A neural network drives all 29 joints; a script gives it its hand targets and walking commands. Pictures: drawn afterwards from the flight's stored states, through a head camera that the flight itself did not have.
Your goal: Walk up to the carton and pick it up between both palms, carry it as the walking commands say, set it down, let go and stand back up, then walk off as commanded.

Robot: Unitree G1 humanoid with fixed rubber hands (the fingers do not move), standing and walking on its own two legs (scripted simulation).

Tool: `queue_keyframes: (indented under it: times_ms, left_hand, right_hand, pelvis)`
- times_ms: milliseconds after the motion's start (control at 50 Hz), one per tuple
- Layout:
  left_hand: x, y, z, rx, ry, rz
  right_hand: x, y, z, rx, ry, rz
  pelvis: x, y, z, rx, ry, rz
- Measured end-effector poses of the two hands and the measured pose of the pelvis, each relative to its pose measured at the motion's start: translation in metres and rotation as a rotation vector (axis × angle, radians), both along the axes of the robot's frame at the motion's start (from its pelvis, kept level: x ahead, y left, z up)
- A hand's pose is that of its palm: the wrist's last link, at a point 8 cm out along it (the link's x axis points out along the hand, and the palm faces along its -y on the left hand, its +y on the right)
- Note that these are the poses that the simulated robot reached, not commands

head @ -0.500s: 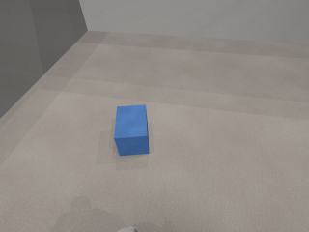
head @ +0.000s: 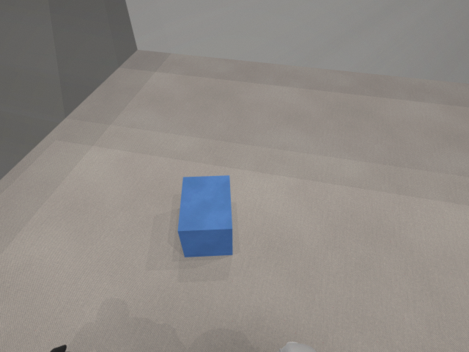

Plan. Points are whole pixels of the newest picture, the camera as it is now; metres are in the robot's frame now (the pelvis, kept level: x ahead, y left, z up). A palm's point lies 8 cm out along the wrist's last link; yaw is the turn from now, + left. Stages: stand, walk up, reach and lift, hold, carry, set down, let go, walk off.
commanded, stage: walk up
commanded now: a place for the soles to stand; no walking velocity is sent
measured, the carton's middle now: (207, 215) +0.82 +0.14 -0.63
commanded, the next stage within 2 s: none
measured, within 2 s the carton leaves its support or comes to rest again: neither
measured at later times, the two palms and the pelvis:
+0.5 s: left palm (38, 340) +0.18 +0.35 -0.08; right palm (406, 327) +0.20 -0.29 -0.09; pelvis +0.12 +0.02 -0.01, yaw +2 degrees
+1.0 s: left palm (29, 304) +0.23 +0.39 -0.06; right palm (371, 274) +0.30 -0.26 -0.09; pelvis +0.21 +0.05 +0.00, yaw +3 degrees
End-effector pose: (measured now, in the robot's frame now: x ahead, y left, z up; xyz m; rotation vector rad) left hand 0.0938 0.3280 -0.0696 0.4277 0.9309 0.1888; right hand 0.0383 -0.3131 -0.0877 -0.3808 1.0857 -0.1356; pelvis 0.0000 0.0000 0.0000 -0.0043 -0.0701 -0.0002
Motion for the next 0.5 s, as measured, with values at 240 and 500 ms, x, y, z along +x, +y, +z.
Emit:
queue_keyframes:
  times_ms: [240,500]
  left_hand:
    - [-0.005,-0.013,0.029,0.083,0.151,0.052]
    - [0.086,0.025,-0.007,0.027,0.058,0.056]
  right_hand:
    - [0.090,-0.019,-0.002,0.045,-0.015,0.019]
    - [0.162,0.019,-0.003,0.004,-0.060,0.048]
  pelvis:
    - [0.059,-0.023,0.016,0.037,0.053,0.008]
    - [0.122,0.019,-0.006,-0.006,0.020,0.027]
